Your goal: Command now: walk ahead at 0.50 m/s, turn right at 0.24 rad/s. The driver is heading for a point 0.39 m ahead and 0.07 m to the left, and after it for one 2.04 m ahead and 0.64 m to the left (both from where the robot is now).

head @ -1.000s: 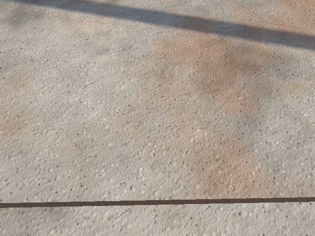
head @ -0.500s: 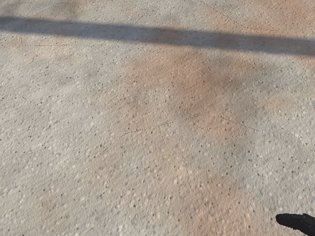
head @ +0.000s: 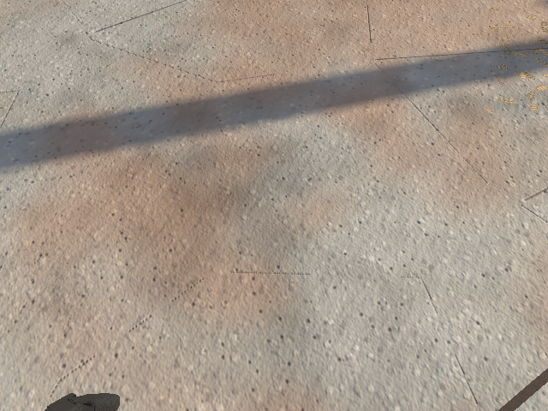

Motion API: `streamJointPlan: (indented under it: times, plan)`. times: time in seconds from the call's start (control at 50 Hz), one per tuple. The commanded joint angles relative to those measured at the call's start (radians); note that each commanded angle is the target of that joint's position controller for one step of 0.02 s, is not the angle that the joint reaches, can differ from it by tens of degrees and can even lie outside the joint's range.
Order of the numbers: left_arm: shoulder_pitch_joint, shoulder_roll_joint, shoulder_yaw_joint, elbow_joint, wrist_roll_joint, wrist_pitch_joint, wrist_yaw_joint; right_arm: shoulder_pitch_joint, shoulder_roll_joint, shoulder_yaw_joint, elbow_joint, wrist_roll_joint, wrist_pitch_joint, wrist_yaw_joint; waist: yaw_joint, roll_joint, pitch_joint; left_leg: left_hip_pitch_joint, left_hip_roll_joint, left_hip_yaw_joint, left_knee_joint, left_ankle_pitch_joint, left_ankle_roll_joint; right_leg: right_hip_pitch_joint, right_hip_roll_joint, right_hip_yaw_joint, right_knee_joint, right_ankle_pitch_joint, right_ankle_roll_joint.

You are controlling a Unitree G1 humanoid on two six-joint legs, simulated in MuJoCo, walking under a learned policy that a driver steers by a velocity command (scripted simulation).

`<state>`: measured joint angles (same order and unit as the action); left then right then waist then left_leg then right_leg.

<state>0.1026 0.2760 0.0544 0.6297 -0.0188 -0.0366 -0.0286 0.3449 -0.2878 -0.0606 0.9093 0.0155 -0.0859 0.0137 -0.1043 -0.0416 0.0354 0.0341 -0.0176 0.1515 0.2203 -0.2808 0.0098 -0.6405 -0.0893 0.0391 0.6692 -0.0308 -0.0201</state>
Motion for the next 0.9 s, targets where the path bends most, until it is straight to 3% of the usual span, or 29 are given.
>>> streamJointPlan:
  times: [0.02,0.06,0.08,0.1,0.12,0.14,0.16,0.18,0.2,0.22,0.24,0.28,0.34,0.44,0.54,0.6,0.62,0.64,0.66,0.68,0.7,0.72,0.74,0.76,0.78,0.82,0.9]
  plan:
    - [-0.118,0.045,0.003,-0.110,-0.002,-0.022,-0.016,0.006,-0.186,-0.036,-0.026,0.015,0.006,-0.003,0.022,0.102,0.049,0.018,0.294,-0.129,-0.041,0.453,0.161,0.005,0.029,-0.048,-0.084,-0.038,-0.026]
    - [-0.078,0.079,0.018,-0.109,0.004,-0.022,-0.018,0.000,-0.209,-0.041,-0.015,0.020,0.019,-0.008,0.071,0.134,0.009,0.059,0.301,-0.110,0.056,0.700,0.141,0.110,0.070,-0.080,-0.124,-0.113,-0.060]
    - [0.027,0.109,0.036,-0.080,0.009,-0.021,-0.015,-0.015,-0.216,-0.040,-0.011,0.023,0.025,-0.012,0.141,0.139,-0.058,0.042,0.280,-0.076,0.183,0.850,0.120,0.273,0.102,-0.105,-0.167,-0.086,-0.086]
    - [0.179,0.158,0.063,-0.030,0.011,-0.017,-0.005,-0.014,-0.197,-0.031,-0.013,0.019,0.026,-0.017,0.214,0.125,-0.152,-0.053,0.238,-0.039,0.365,0.854,0.089,0.518,0.113,-0.103,-0.183,-0.031,-0.115]
    - [0.360,0.241,0.087,0.004,0.017,-0.006,0.015,-0.016,-0.141,-0.006,-0.045,-0.015,0.018,-0.018,0.274,-0.009,-0.296,-0.310,0.183,-0.019,0.694,0.488,0.049,0.850,-0.087,0.142,-0.131,0.043,-0.179]
    - [0.342,0.289,0.083,0.005,0.019,-0.008,0.014,0.103,-0.027,0.032,-0.053,-0.015,-0.003,0.000,0.178,-0.227,-0.430,-0.649,0.006,-0.126,1.000,-0.299,0.008,1.083,-0.318,0.617,-0.259,-0.137,-0.337]
    - [0.337,0.188,0.062,-0.004,0.020,-0.014,0.011,0.016,-0.143,0.001,-0.038,0.020,-0.016,0.007,0.234,-0.086,-0.389,-0.735,0.045,-0.257,1.090,-0.309,0.022,1.020,-0.305,0.615,-0.322,-0.219,-0.300]
    - [0.274,0.161,0.049,0.001,0.021,-0.023,0.011,-0.073,-0.164,-0.009,-0.076,0.043,-0.022,0.010,0.219,-0.071,-0.226,-0.787,0.084,-0.240,1.081,-0.220,0.031,0.879,-0.269,0.441,-0.348,-0.155,-0.258]
    - [0.213,0.135,0.040,0.006,0.019,-0.029,0.009,-0.101,-0.145,-0.006,-0.076,0.036,-0.021,0.004,0.180,-0.017,-0.149,-0.756,0.126,-0.226,1.025,-0.131,0.026,0.744,-0.222,0.327,-0.378,-0.076,-0.230]
    - [0.165,0.104,0.034,0.007,0.022,-0.036,0.005,-0.100,-0.136,-0.011,-0.069,0.020,-0.012,0.000,0.148,-0.023,-0.096,-0.718,0.150,-0.228,0.973,-0.072,0.015,0.642,-0.186,0.240,-0.415,-0.029,-0.214]
    - [0.137,0.088,0.031,0.010,0.029,-0.046,0.005,-0.061,-0.122,-0.012,-0.055,0.018,0.002,-0.001,0.114,-0.046,-0.084,-0.651,0.169,-0.241,0.955,-0.024,0.007,0.571,-0.166,0.183,-0.456,-0.015,-0.202]
    - [0.118,0.081,0.034,0.031,0.029,-0.067,0.006,-0.031,-0.080,-0.008,-0.042,0.019,0.030,-0.006,0.086,-0.035,-0.060,-0.618,0.169,-0.243,0.933,0.021,-0.010,0.501,-0.161,0.110,-0.515,0.025,-0.206]
    - [0.132,0.096,0.043,0.067,0.040,-0.080,0.018,-0.096,-0.066,-0.010,-0.068,0.015,0.045,-0.012,0.089,-0.018,-0.005,-0.705,0.163,-0.276,0.835,0.140,-0.029,0.495,-0.156,0.005,-0.552,0.079,-0.195]
    - [0.157,0.126,0.050,0.104,0.034,-0.076,0.036,-0.232,-0.040,0.002,-0.112,0.003,0.033,0.015,0.133,0.000,0.038,-0.695,0.134,-0.208,0.551,0.377,-0.019,0.533,-0.133,-0.149,-0.577,0.095,-0.151]
    - [0.228,0.157,0.065,0.156,0.010,-0.043,0.046,-0.357,-0.036,0.010,-0.190,0.003,0.032,0.045,0.173,0.009,0.072,-0.756,0.114,-0.144,0.419,0.288,0.029,0.721,-0.191,-0.202,-0.503,0.202,-0.132]
    - [0.204,0.194,0.074,0.155,0.003,-0.016,0.057,-0.307,-0.075,-0.011,-0.212,0.007,0.037,0.057,0.119,-0.040,0.000,-0.627,0.034,-0.060,0.413,0.132,0.083,0.782,-0.199,-0.239,-0.328,0.635,-0.098]
    - [0.192,0.204,0.076,0.150,0.002,-0.006,0.062,-0.217,-0.106,-0.029,-0.197,0.010,0.041,0.055,0.065,-0.052,-0.057,-0.506,-0.008,-0.034,0.413,0.093,0.108,0.769,-0.187,-0.252,-0.191,0.764,-0.082]
    - [0.174,0.203,0.072,0.144,-0.002,0.000,0.066,-0.064,-0.158,-0.060,-0.162,0.013,0.042,0.045,-0.020,-0.032,-0.138,-0.279,-0.051,-0.036,0.351,0.140,0.145,0.684,-0.148,-0.275,0.019,0.742,-0.048]
    - [0.195,0.169,0.056,0.126,0.018,-0.009,0.069,0.082,-0.251,-0.094,-0.135,0.014,0.053,0.022,-0.069,0.091,-0.234,0.021,0.073,-0.262,0.319,0.158,0.208,0.439,-0.098,-0.278,0.330,0.404,0.002]
    - [0.297,0.015,0.009,0.080,0.044,-0.042,0.047,0.050,-0.333,-0.102,-0.148,0.017,0.045,0.019,0.065,0.315,-0.327,0.337,0.314,-0.846,0.214,-0.010,0.412,-0.008,0.128,-0.139,0.659,-0.547,0.067]
    - [0.176,0.100,0.018,0.070,0.001,-0.084,0.032,0.078,-0.248,-0.079,-0.170,0.008,0.034,0.022,-0.021,0.182,-0.400,0.384,0.342,-0.977,0.085,-0.095,0.410,-0.120,0.121,0.062,0.736,-0.566,0.040]
    - [0.089,0.137,0.028,0.043,-0.032,-0.105,0.025,0.040,-0.197,-0.066,-0.168,0.002,0.023,0.021,-0.026,0.141,-0.255,0.287,0.317,-0.827,0.068,-0.029,0.360,-0.189,0.072,0.062,0.703,-0.472,0.013]
    - [0.075,0.130,0.025,0.045,-0.017,-0.115,0.032,-0.024,-0.168,-0.058,-0.179,0.007,0.017,0.020,0.019,0.059,-0.170,0.137,0.273,-0.708,0.072,0.068,0.324,-0.153,0.025,0.056,0.614,-0.386,0.002]
    - [0.071,0.137,0.033,0.054,0.012,-0.114,0.039,-0.089,-0.132,-0.047,-0.194,0.006,0.017,0.017,0.059,0.043,-0.111,-0.002,0.234,-0.612,0.063,0.182,0.301,-0.086,-0.002,0.049,0.528,-0.341,0.010]
    - [0.091,0.144,0.040,0.056,0.022,-0.103,0.039,-0.121,-0.112,-0.039,-0.213,-0.007,0.017,0.012,0.093,0.065,-0.098,-0.090,0.210,-0.565,0.042,0.266,0.296,-0.013,-0.020,0.056,0.491,-0.307,0.017]
    - [0.112,0.122,0.039,0.054,0.030,-0.080,0.039,-0.130,-0.121,-0.041,-0.224,-0.006,0.015,0.004,0.119,0.073,-0.082,-0.179,0.187,-0.510,0.013,0.367,0.300,0.035,-0.022,0.039,0.411,-0.283,0.047]
    - [-0.008,0.075,0.021,0.013,0.035,-0.063,0.041,-0.084,-0.165,-0.053,-0.214,0.002,0.019,-0.021,0.088,0.090,-0.037,-0.279,0.117,-0.402,0.004,0.399,0.255,0.052,0.017,0.006,0.140,-0.060,0.092]
